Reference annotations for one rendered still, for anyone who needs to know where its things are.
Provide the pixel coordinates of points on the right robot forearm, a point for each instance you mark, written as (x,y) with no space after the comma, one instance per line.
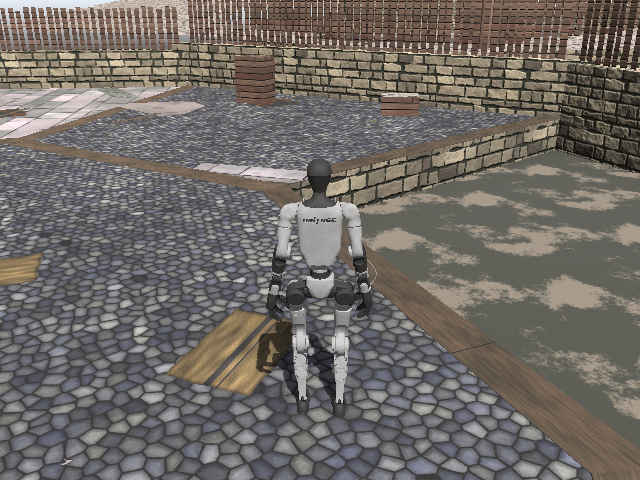
(361,272)

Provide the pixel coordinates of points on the left robot foot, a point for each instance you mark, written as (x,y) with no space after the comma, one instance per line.
(303,405)

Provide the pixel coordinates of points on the left robot hand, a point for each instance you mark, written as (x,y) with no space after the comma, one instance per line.
(272,307)

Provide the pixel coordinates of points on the left robot forearm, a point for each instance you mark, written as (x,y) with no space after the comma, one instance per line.
(277,273)

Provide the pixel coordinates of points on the robot left upper arm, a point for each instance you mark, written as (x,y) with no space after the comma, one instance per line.
(287,213)

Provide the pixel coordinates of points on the humanoid robot head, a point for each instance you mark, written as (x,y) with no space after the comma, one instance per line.
(319,173)

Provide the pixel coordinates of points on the right robot hand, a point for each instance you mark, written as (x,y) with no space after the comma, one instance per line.
(366,303)

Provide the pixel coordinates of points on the robot right upper arm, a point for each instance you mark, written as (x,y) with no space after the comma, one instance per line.
(351,212)

